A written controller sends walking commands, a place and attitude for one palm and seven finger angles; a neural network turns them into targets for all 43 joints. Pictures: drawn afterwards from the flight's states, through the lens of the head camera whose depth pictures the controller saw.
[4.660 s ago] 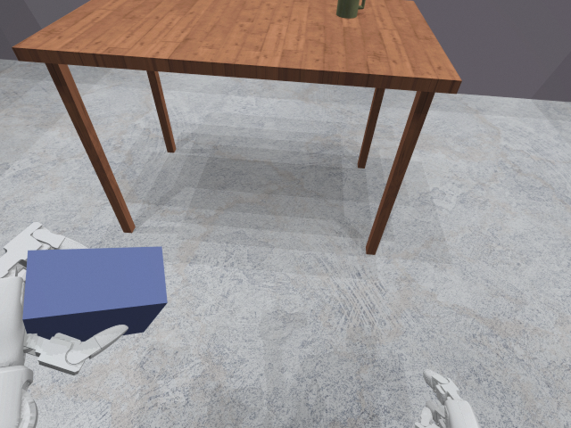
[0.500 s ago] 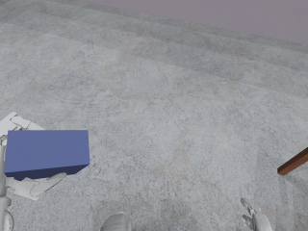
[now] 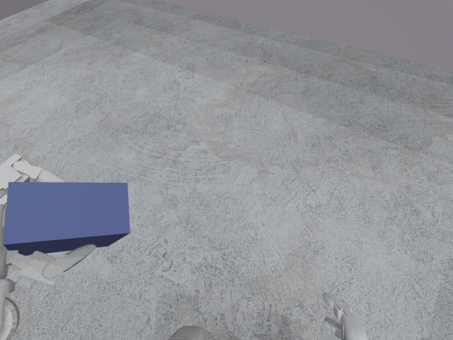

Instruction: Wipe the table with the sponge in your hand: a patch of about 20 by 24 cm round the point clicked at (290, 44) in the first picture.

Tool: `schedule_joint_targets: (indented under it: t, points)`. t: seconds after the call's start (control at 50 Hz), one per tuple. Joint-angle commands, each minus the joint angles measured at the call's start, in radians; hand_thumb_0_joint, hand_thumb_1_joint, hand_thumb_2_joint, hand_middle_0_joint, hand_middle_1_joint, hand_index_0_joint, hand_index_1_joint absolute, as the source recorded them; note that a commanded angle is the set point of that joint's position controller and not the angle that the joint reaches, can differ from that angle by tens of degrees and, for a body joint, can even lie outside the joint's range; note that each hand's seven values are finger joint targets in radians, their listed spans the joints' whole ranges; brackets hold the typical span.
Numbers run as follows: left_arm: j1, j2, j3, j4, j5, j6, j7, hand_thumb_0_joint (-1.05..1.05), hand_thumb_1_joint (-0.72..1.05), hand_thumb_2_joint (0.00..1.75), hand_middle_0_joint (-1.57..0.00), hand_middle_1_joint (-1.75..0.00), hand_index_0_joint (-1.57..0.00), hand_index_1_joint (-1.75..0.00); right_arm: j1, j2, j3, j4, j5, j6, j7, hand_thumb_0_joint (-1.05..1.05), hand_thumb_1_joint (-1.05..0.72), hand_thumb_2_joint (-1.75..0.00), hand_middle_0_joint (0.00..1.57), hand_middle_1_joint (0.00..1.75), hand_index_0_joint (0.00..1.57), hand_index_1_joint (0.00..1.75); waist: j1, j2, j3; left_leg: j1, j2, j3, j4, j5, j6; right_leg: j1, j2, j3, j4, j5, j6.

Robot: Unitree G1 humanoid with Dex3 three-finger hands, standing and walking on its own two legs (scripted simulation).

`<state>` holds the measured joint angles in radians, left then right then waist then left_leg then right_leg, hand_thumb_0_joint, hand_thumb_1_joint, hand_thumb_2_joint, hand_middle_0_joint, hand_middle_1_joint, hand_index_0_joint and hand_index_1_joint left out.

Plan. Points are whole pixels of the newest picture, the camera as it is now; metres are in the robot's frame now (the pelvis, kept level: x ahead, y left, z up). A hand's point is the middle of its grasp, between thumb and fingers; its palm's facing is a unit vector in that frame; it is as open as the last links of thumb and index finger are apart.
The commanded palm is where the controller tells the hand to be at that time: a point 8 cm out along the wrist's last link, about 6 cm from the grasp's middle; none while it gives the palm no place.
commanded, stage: walk to a spot facing it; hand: left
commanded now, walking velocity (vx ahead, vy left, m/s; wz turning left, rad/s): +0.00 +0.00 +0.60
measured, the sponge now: (85, 219) +0.23 +0.20 +0.17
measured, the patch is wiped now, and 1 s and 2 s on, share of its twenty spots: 0.00 0.00 0.00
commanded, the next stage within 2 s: turn to face it in 0.02 s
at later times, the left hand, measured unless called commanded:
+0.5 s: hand (73, 177) +0.28 +0.23 +0.20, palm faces +0.40 -0.82 -0.41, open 10.5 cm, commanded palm +0.22 +0.26 +0.19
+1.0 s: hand (187, 183) +0.27 +0.07 +0.20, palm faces +0.10 -0.86 -0.50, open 10.5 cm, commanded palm +0.23 +0.13 +0.19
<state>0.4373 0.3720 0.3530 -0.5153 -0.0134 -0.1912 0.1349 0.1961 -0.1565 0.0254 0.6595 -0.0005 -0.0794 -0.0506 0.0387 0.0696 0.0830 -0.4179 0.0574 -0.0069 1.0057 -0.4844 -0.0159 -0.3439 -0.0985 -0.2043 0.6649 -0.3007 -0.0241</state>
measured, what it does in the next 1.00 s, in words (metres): steps on the spot, turning right: left foot, then right foot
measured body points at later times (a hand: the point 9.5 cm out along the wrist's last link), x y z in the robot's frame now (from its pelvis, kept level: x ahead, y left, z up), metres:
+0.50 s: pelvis +0.05 -0.01 +0.02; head +0.09 -0.01 +0.46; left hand +0.25 +0.27 +0.22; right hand +0.25 -0.21 -0.06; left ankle +0.07 +0.12 -0.72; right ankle +0.05 -0.12 -0.68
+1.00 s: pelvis +0.00 -0.08 +0.01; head +0.02 -0.12 +0.46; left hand +0.26 +0.12 +0.22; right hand +0.07 -0.39 -0.08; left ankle +0.02 +0.09 -0.66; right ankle +0.06 -0.12 -0.72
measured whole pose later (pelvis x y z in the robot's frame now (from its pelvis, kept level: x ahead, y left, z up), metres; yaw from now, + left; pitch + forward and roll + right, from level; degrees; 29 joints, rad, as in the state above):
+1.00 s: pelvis +0.00 -0.08 +0.01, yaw -18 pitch +1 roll +3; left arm 0.53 0.42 0.39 -0.54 -0.06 -0.20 0.15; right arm 0.17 -0.29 -0.06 0.58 0.01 0.03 -0.02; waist -0.01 -0.01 0.05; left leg -0.44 0.03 0.01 0.99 -0.43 -0.08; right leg -0.36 0.11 0.02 0.45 -0.10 -0.14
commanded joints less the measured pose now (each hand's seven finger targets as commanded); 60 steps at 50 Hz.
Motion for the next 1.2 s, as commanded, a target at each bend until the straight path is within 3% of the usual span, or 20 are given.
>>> schedule_joint_targets:
  t: [0.0,0.08,0.16,0.22,0.24,0.26,0.28,0.32,0.36,0.42,0.54,0.58,0.6,0.62,0.64,0.66,0.72,1.1,1.16,1.18]
  points:
    - [-0.059,0.197,0.151,-0.185,-0.017,-0.059,0.032,0.00,0.10,1.30,-1.20,-1.60,-1.20,-1.60,-0.133,-0.120,-0.050,-0.164,-0.005,-0.038,-0.011,0.00,-0.90,-0.90,0.20,0.30,0.20,0.30,-0.020,-0.241,-0.118,-0.278,0.025,-0.009,0.391,0.042,-0.040,0.254,-0.340,0.319,-0.334,0.349,-0.100]
    - [-0.017,0.204,0.166,-0.272,-0.019,-0.063,0.051,0.00,0.10,1.30,-1.20,-1.60,-1.20,-1.60,-0.132,-0.118,-0.059,-0.204,-0.010,-0.014,-0.019,0.00,-0.90,-0.90,0.20,0.30,0.20,0.30,-0.027,-0.224,-0.184,-0.125,0.027,0.098,0.060,0.062,-0.044,0.268,-0.293,0.090,-0.259,0.629,-0.074]
    - [0.069,0.192,0.181,-0.343,-0.033,-0.061,0.079,0.00,0.10,1.30,-1.20,-1.60,-1.20,-1.60,-0.111,-0.108,-0.060,-0.243,-0.008,-0.009,-0.018,0.00,-0.90,-0.90,0.20,0.30,0.20,0.30,-0.005,-0.252,-0.232,-0.018,-0.021,0.183,-0.287,0.100,-0.025,0.314,-0.259,0.112,-0.193,0.715,-0.092]
    - [0.030,0.177,0.164,-0.361,-0.028,-0.064,0.092,0.00,0.10,1.30,-1.20,-1.60,-1.20,-1.60,-0.065,-0.130,-0.077,-0.240,-0.001,0.000,-0.032,0.00,-0.90,-0.90,0.20,0.30,0.20,0.30,-0.045,-0.132,-0.305,0.239,-0.034,0.192,-0.564,0.374,-0.025,0.269,-0.165,0.102,-0.073,0.580,-0.026]
    - [-0.008,0.172,0.149,-0.373,-0.028,-0.077,0.090,0.00,0.10,1.30,-1.20,-1.60,-1.20,-1.60,-0.068,-0.145,-0.085,-0.253,0.005,0.001,-0.037,0.00,-0.90,-0.90,0.20,0.30,0.20,0.30,-0.045,-0.042,-0.301,0.330,0.047,0.131,-0.591,0.506,-0.004,0.200,-0.114,0.100,-0.002,0.449,0.005]
    - [-0.048,0.180,0.146,-0.381,-0.024,-0.086,0.087,0.00,0.10,1.30,-1.20,-1.60,-1.20,-1.60,-0.071,-0.182,-0.096,-0.260,0.011,-0.002,-0.036,0.00,-0.90,-0.90,0.20,0.30,0.20,0.30,-0.033,0.127,-0.296,0.413,0.222,-0.055,-0.574,0.791,0.067,0.036,-0.031,0.087,0.082,0.098,0.044]
    - [-0.040,0.175,0.133,-0.300,-0.021,-0.092,0.077,0.00,0.10,1.30,-1.20,-1.60,-1.20,-1.60,-0.053,-0.187,-0.096,-0.257,0.011,-0.010,-0.027,0.00,-0.90,-0.90,0.20,0.30,0.20,0.30,-0.025,0.179,-0.275,0.450,0.333,-0.165,-0.606,1.008,0.133,-0.090,0.033,0.115,0.183,-0.272,0.047]
    - [-0.077,0.199,0.140,-0.275,-0.008,-0.102,0.062,0.00,0.10,1.30,-1.20,-1.60,-1.20,-1.60,-0.058,-0.173,-0.091,-0.238,-0.006,-0.029,-0.018,0.00,-0.90,-0.90,0.20,0.30,0.20,0.30,-0.033,0.285,-0.242,0.442,0.384,-0.181,-0.608,1.045,0.180,-0.170,0.034,0.180,0.340,-0.303,0.049]
    - [-0.072,0.149,0.090,-0.290,-0.009,-0.088,0.047,0.00,0.10,1.30,-1.20,-1.60,-1.20,-1.60,-0.052,-0.179,-0.095,-0.233,0.008,-0.042,0.007,0.00,-0.90,-0.90,0.20,0.30,0.20,0.30,-0.034,0.201,-0.238,0.461,0.337,-0.024,-0.574,0.983,0.148,-0.186,0.040,0.150,0.292,-0.185,0.058]
    - [-0.046,0.131,0.079,-0.304,-0.018,-0.067,0.028,0.00,0.10,1.30,-1.20,-1.60,-1.20,-1.60,-0.059,-0.177,-0.084,-0.251,0.008,-0.058,0.027,0.00,-0.90,-0.90,0.20,0.30,0.20,0.30,-0.033,0.208,-0.194,0.337,0.322,0.092,-0.617,0.838,0.103,-0.096,0.053,0.098,0.181,-0.101,0.072]
    - [-0.055,0.153,0.105,-0.265,-0.025,-0.047,0.015,0.00,0.10,1.30,-1.20,-1.60,-1.20,-1.60,-0.049,-0.166,-0.074,-0.265,0.010,-0.064,0.033,0.00,-0.90,-0.90,0.20,0.30,0.20,0.30,-0.025,0.196,-0.187,0.281,0.327,0.175,-0.539,0.624,0.046,0.040,0.090,0.046,-0.040,-0.021,0.083]
    - [-0.061,0.173,0.124,-0.235,-0.022,-0.043,0.013,0.00,0.10,1.30,-1.20,-1.60,-1.20,-1.60,-0.048,-0.159,-0.071,-0.265,0.015,-0.058,0.035,0.00,-0.90,-0.90,0.20,0.30,0.20,0.30,-0.016,0.106,-0.194,0.221,0.294,0.199,-0.393,0.504,0.013,0.149,0.070,0.069,-0.160,0.139,0.068]
    - [-0.083,0.204,0.140,-0.239,-0.015,-0.049,0.017,0.00,0.10,1.30,-1.20,-1.60,-1.20,-1.60,-0.038,-0.137,-0.069,-0.266,0.019,-0.051,0.035,0.00,-0.90,-0.90,0.20,0.30,0.20,0.30,-0.024,-0.071,-0.214,0.156,0.209,0.235,-0.210,0.355,-0.023,0.201,-0.031,0.201,-0.219,0.417,0.022]
    - [-0.042,0.236,0.175,-0.214,-0.022,-0.044,0.025,0.00,0.10,1.30,-1.20,-1.60,-1.20,-1.60,-0.074,-0.107,-0.056,-0.293,0.021,-0.047,0.029,0.00,-0.90,-0.90,0.20,0.30,0.20,0.30,-0.009,-0.299,-0.226,-0.075,0.059,0.197,-0.013,-0.116,-0.066,0.295,-0.194,0.516,-0.231,0.821,-0.081]
    - [-0.018,0.249,0.209,-0.227,-0.050,-0.033,0.031,0.00,0.10,1.30,-1.20,-1.60,-1.20,-1.60,-0.089,-0.126,-0.066,-0.288,0.024,-0.041,0.026,0.00,-0.90,-0.90,0.20,0.30,0.20,0.30,-0.002,-0.390,-0.247,-0.114,0.023,0.068,0.152,-0.149,-0.074,0.263,-0.241,0.616,-0.273,0.854,-0.085]
    - [0.034,0.251,0.228,-0.241,-0.053,-0.033,0.035,0.00,0.10,1.30,-1.20,-1.60,-1.20,-1.60,-0.107,-0.107,-0.052,-0.274,0.016,-0.030,0.027,0.00,-0.90,-0.90,0.20,0.30,0.20,0.30,-0.011,-0.307,-0.259,-0.163,0.032,0.000,0.234,-0.082,-0.079,0.314,-0.232,0.599,-0.244,0.829,-0.100]
    - [0.081,0.213,0.220,-0.270,-0.056,-0.053,0.040,0.00,0.10,1.30,-1.20,-1.60,-1.20,-1.60,-0.127,-0.095,-0.036,-0.235,0.012,0.015,0.031,0.00,-0.90,-0.90,0.20,0.30,0.20,0.30,-0.021,-0.140,-0.301,-0.203,0.028,-0.013,0.295,0.029,-0.094,0.375,-0.159,0.462,-0.202,0.755,-0.106]
    - [-0.031,0.175,0.116,-0.213,-0.033,-0.058,0.028,0.00,0.10,1.30,-1.20,-1.60,-1.20,-1.60,-0.081,-0.182,-0.079,-0.270,0.006,0.108,0.044,0.00,-0.90,-0.90,0.20,0.30,0.20,0.30,0.005,-0.178,-0.230,0.165,-0.081,0.052,-0.394,-0.030,-0.017,0.035,-0.041,0.670,-0.535,-0.137,-0.026]
    - [-0.093,0.187,0.101,-0.227,-0.029,-0.072,0.008,0.00,0.10,1.30,-1.20,-1.60,-1.20,-1.60,-0.041,-0.183,-0.081,-0.270,0.000,0.111,0.047,0.00,-0.90,-0.90,0.20,0.30,0.20,0.30,-0.031,-0.087,-0.237,0.391,-0.004,0.043,-0.650,0.009,0.040,-0.109,0.047,0.599,-0.429,-0.158,0.041]
    - [-0.110,0.183,0.108,-0.223,-0.032,-0.079,-0.001,0.00,0.10,1.30,-1.20,-1.60,-1.20,-1.60,-0.055,-0.200,-0.088,-0.280,-0.011,0.107,0.043,0.00,-0.90,-0.90,0.20,0.30,0.20,0.30,-0.033,0.026,-0.187,0.395,0.150,-0.088,-0.743,-0.053,0.108,-0.214,0.130,0.522,-0.257,-0.167,0.075]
